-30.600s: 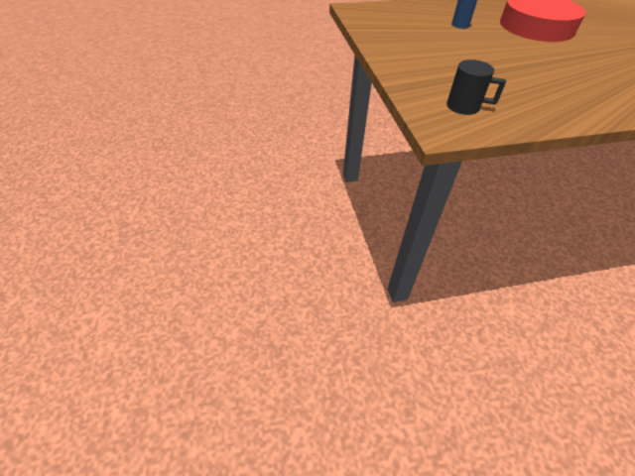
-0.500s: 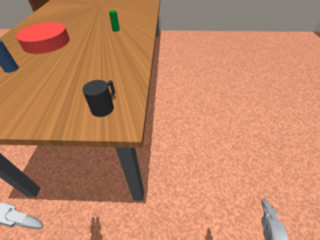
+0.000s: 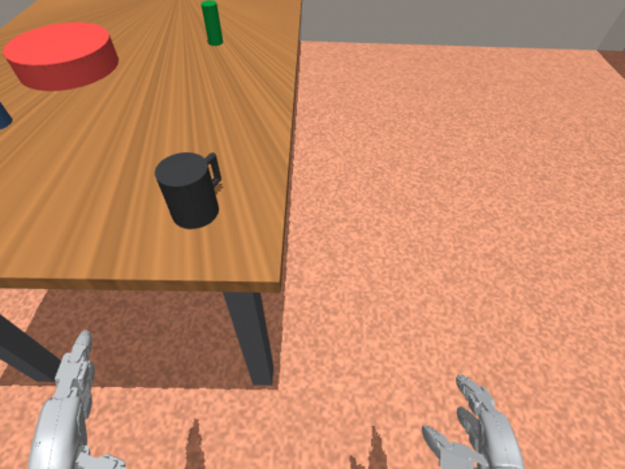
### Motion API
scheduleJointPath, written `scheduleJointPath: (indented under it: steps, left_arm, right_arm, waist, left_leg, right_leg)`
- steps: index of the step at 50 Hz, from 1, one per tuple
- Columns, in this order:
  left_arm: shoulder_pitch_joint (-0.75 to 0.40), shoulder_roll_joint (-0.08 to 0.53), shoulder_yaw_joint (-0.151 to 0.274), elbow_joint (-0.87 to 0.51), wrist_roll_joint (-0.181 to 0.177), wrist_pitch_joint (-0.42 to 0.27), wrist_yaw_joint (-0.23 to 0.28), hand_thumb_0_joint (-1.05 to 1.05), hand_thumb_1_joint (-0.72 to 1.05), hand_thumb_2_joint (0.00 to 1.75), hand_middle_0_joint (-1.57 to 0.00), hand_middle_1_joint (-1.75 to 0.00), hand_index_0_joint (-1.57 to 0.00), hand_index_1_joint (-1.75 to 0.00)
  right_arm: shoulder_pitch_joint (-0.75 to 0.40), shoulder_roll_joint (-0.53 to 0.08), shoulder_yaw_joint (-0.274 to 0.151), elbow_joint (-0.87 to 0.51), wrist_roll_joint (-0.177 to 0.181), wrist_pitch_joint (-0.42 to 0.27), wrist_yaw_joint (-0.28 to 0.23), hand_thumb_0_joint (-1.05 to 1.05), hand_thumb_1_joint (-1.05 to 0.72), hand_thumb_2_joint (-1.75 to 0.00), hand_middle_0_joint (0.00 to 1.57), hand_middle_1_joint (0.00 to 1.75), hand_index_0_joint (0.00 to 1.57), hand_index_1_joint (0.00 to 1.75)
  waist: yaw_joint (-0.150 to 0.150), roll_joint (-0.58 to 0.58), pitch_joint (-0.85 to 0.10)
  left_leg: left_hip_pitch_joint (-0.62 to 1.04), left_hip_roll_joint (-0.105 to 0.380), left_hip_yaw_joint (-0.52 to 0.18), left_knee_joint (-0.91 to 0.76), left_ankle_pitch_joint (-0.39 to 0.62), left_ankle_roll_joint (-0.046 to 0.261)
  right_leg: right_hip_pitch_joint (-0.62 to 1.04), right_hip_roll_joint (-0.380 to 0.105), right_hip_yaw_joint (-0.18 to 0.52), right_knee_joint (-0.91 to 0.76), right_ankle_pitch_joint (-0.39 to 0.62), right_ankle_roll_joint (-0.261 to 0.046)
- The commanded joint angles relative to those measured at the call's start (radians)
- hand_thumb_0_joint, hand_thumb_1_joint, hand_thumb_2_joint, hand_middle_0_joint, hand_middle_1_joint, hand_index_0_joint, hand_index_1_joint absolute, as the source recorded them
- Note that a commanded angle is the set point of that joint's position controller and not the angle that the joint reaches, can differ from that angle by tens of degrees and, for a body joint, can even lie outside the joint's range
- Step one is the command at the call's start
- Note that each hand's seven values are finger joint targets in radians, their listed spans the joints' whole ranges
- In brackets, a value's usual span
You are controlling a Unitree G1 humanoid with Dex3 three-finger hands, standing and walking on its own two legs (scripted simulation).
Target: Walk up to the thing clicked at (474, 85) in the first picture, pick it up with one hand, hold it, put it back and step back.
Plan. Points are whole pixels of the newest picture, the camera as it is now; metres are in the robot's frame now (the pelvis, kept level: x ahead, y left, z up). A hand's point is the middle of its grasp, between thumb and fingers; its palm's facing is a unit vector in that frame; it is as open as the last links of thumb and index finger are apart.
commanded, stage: home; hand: left
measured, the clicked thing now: (195, 185) +0.52 +0.21 +0.04
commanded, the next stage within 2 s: none
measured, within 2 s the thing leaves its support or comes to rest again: neither
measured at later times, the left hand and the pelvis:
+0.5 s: hand (188, 421) +0.19 +0.18 -0.09, palm faces +0.10 -0.96 -0.24, open 17.6 cm; pelvis +0.01 +0.00 -0.01, yaw -1 degrees
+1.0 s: hand out of the picture +0.08 +0.26 -0.13, palm faces -0.05 -0.91 -0.41, open 17.6 cm; pelvis +0.00 -0.01 +0.01, yaw +0 degrees
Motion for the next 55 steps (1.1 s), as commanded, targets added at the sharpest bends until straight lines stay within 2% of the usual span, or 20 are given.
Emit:
scheduleJointPath:
  steps: [1,2,3,4,7,8,9,11,16,23,31,32,33,34,37,41,43,45,48,55]
  left_arm:
    - [-0.099,0.12,0.004,-0.105,0.013,-0.034,0.024,0.0,-0.59,0.03,-0.05,-0.04,-0.05,-0.04]
    - [-0.1,0.087,-0.035,-0.058,0.016,-0.028,0.023,0.0,-0.59,0.03,-0.05,-0.05,-0.05,-0.04]
    - [-0.104,0.097,-0.03,-0.021,0.019,-0.018,0.027,0.0,-0.58,0.04,-0.05,-0.05,-0.05,-0.04]
    - [-0.115,0.078,-0.06,0.017,0.022,-0.009,0.026,0.0,-0.57,0.04,-0.05,-0.05,-0.05,-0.05]
    - [-0.161,0.095,-0.065,0.098,0.024,0.013,0.031,0.0,-0.56,0.05,-0.05,-0.05,-0.05,-0.05]
    - [-0.189,0.16,0.049,0.073,0.028,0.011,0.066,0.0,-0.58,0.04,-0.05,-0.05,-0.05,-0.05]
    - [-0.167,0.096,-0.043,0.117,0.034,0.019,0.064,0.0,-0.57,0.05,-0.05,-0.05,-0.05,-0.05]
    - [-0.186,0.058,-0.087,0.144,0.032,0.037,0.071,0.0,-0.59,0.04,-0.05,-0.05,-0.05,-0.04]
    - [-0.212,0.07,-0.091,0.167,0.034,0.069,0.088,0.0,-0.59,0.03,-0.05,-0.04,-0.05,-0.04]
    - [-0.222,0.041,-0.118,0.205,0.03,0.112,0.101,0.0,-0.58,0.04,-0.05,-0.05,-0.05,-0.05]
    - [-0.215,0.057,-0.103,0.185,0.031,0.14,0.107,0.0,-0.59,0.03,-0.05,-0.04,-0.05,-0.04]
    - [-0.205,0.283,-0.071,0.428,0.103,0.15,0.075,0.0,-0.55,0.05,-0.05,-0.05,-0.05,-0.05]
    - [-0.192,0.29,-0.063,0.446,0.104,0.156,0.064,0.0,-0.61,0.02,-0.04,-0.04,-0.04,-0.04]
    - [-0.196,0.271,-0.077,0.462,0.096,0.155,0.054,0.0,-0.61,0.02,-0.04,-0.04,-0.04,-0.04]
    - [-0.26,0.264,-0.104,0.537,0.077,0.147,0.034,0.0,-0.58,0.04,-0.05,-0.05,-0.05,-0.05]
    - [-0.301,0.291,-0.122,0.652,0.071,0.148,0.027,0.0,-0.57,0.04,-0.05,-0.05,-0.05,-0.05]
    - [-0.313,0.304,-0.126,0.707,0.068,0.156,0.025,0.0,-0.59,0.03,-0.05,-0.05,-0.05,-0.05]
    - [-0.325,0.309,-0.131,0.753,0.064,0.16,0.023,0.0,-0.6,0.03,-0.05,-0.04,-0.05,-0.04]
    - [-0.333,0.333,-0.136,0.823,0.062,0.166,0.023,0.0,-0.59,0.03,-0.05,-0.04,-0.05,-0.04]
    - [-0.359,0.366,-0.142,0.942,0.058,0.18,0.015,0.0,-0.58,0.04,-0.05,-0.05,-0.05,-0.05]
  right_arm:
    - [-0.089,-0.086,-0.015,-0.147,-0.002,-0.055,-0.024,0.0,-0.89,-0.9,0.2,0.3,0.2,0.3]
    - [-0.085,-0.08,-0.002,-0.131,-0.006,-0.05,-0.024,0.0,-0.89,-0.9,0.2,0.3,0.2,0.3]
    - [-0.091,-0.09,-0.009,-0.14,-0.008,-0.05,-0.028,0.0,-0.9,-0.9,0.2,0.3,0.2,0.3]
    - [-0.098,-0.089,-0.005,-0.147,-0.007,-0.049,-0.029,0.0,-0.9,-0.9,0.2,0.3,0.2,0.3]
    - [-0.088,-0.107,-0.006,-0.132,-0.01,-0.034,-0.032,0.0,-0.9,-0.9,0.2,0.3,0.2,0.3]
    - [-0.066,-0.186,-0.022,-0.023,-0.015,-0.029,-0.038,0.0,-0.9,-0.9,0.2,0.3,0.2,0.3]
    - [-0.079,-0.167,-0.008,-0.039,-0.012,-0.03,-0.039,0.0,-0.9,-0.9,0.2,0.3,0.2,0.3]
    - [-0.09,-0.153,-0.001,-0.046,-0.01,-0.034,-0.04,0.0,-0.9,-0.9,0.2,0.3,0.2,0.3]
    - [-0.088,-0.155,0.0,-0.023,-0.012,-0.02,-0.045,0.0,-0.9,-0.9,0.2,0.3,0.2,0.3]
    - [-0.115,-0.163,-0.002,-0.029,-0.006,0.0,-0.041,0.0,-0.9,-0.9,0.2,0.3,0.2,0.3]
    - [-0.109,-0.163,-0.001,-0.035,-0.004,0.016,-0.04,0.0,-0.9,-0.9,0.2,0.3,0.2,0.3]
    - [-0.072,-0.302,-0.044,0.106,-0.088,0.053,-0.014,0.0,-0.9,-0.9,0.2,0.3,0.2,0.3]
    - [-0.066,-0.318,-0.051,0.119,-0.084,0.072,-0.004,0.0,-0.9,-0.9,0.2,0.3,0.2,0.3]
    - [-0.078,-0.311,-0.046,0.124,-0.075,0.076,0.004,0.0,-0.9,-0.9,0.2,0.3,0.2,0.3]
    - [-0.104,-0.291,-0.037,0.149,-0.051,0.083,0.025,0.0,-0.9,-0.9,0.2,0.3,0.2,0.3]
    - [-0.121,-0.31,-0.031,0.234,-0.054,0.09,0.034,0.0,-0.9,-0.9,0.2,0.3,0.2,0.3]
    - [-0.138,-0.311,-0.026,0.269,-0.052,0.097,0.037,0.0,-0.9,-0.9,0.2,0.3,0.2,0.3]
    - [-0.133,-0.326,-0.021,0.306,-0.05,0.097,0.035,0.0,-0.9,-0.9,0.2,0.3,0.2,0.3]
    - [-0.144,-0.335,-0.013,0.36,-0.043,0.103,0.034,0.0,-0.9,-0.9,0.2,0.3,0.2,0.3]
    - [-0.153,-0.37,-0.003,0.464,-0.042,0.115,0.037,0.0,-0.9,-0.9,0.2,0.3,0.2,0.3]
  waist:
    - [-0.026,0.034,-0.122]
    - [-0.037,0.027,-0.113]
    - [-0.032,0.012,-0.144]
    - [-0.039,0.024,-0.154]
    - [-0.033,0.046,-0.142]
    - [-0.023,0.054,-0.126]
    - [-0.034,0.06,-0.12]
    - [-0.043,0.054,-0.135]
    - [-0.044,0.046,-0.221]
    - [-0.045,-0.021,-0.136]
    - [-0.041,-0.01,-0.154]
    - [-0.052,0.021,-0.162]
    - [-0.044,0.037,-0.206]
    - [-0.041,0.044,-0.202]
    - [-0.049,-0.033,-0.123]
    - [-0.053,-0.009,-0.082]
    - [-0.05,-0.017,-0.053]
    - [-0.05,0.01,-0.067]
    - [-0.05,-0.008,-0.066]
    - [-0.047,-0.021,0.024]
  left_leg:
    - [0.075,0.003,0.031,-0.096,0.182,0.012]
    - [0.068,0.005,0.031,-0.09,0.186,0.012]
    - [0.069,0.007,0.027,-0.081,0.219,0.011]
    - [0.072,0.006,0.031,-0.073,0.232,0.01]
    - [0.053,0.006,0.035,-0.073,0.207,0.007]
    - [0.051,0.006,0.024,-0.066,0.164,-0.001]
    - [0.053,0.005,0.028,-0.065,0.157,-0.003]
    - [0.056,0.009,0.03,-0.057,0.183,-0.005]
    - [0.09,0.012,0.039,-0.003,0.372,-0.001]
    - [0.036,0.013,0.041,-0.025,0.249,0.004]
    - [0.041,0.009,0.051,-0.015,0.262,0.005]
    - [0.095,0.08,-0.038,0.008,0.399,0.036]
    - [0.112,0.089,-0.047,0.014,0.445,0.057]
    - [0.127,0.097,-0.059,-0.004,0.456,0.063]
    - [0.068,0.084,-0.057,-0.044,0.253,0.059]
    - [0.098,0.084,-0.064,-0.082,0.262,0.049]
    - [0.109,0.085,-0.072,-0.123,0.219,0.045]
    - [0.134,0.094,-0.079,-0.149,0.288,0.043]
    - [0.18,0.093,-0.078,-0.18,0.281,0.034]
    - [0.161,0.089,-0.088,-0.281,0.101,0.027]
  right_leg:
    - [-0.037,0.024,-0.055,-0.086,0.186,-0.024]
    - [-0.04,0.024,-0.057,-0.08,0.191,-0.024]
    - [-0.027,0.025,-0.058,-0.07,0.221,-0.024]
    - [-0.032,0.024,-0.054,-0.066,0.237,-0.024]
    - [-0.035,0.023,-0.05,-0.065,0.218,-0.027]
    - [-0.03,0.037,-0.05,-0.064,0.174,-0.029]
    - [-0.037,0.035,-0.046,-0.066,0.167,-0.031]
    - [-0.041,0.04,-0.05,-0.054,0.193,-0.033]
    - [-0.006,0.041,-0.05,-0.02,0.361,-0.026]
    - [-0.031,0.043,-0.053,-0.044,0.268,-0.021]
    - [-0.023,0.038,-0.045,-0.038,0.296,-0.018]
    - [-0.01,-0.063,0.052,0.008,0.424,-0.077]
    - [0.024,-0.066,0.054,0.028,0.446,-0.089]
    - [0.008,-0.063,0.054,0.024,0.414,-0.091]
    - [0.009,-0.069,0.072,-0.054,0.303,-0.084]
    - [0.018,-0.075,0.081,-0.099,0.294,-0.082]
    - [0.009,-0.072,0.084,-0.144,0.226,-0.078]
    - [0.056,-0.071,0.081,-0.149,0.279,-0.072]
    - [0.07,-0.084,0.095,-0.199,0.285,-0.07]
    - [0.055,-0.086,0.111,-0.318,0.062,-0.06]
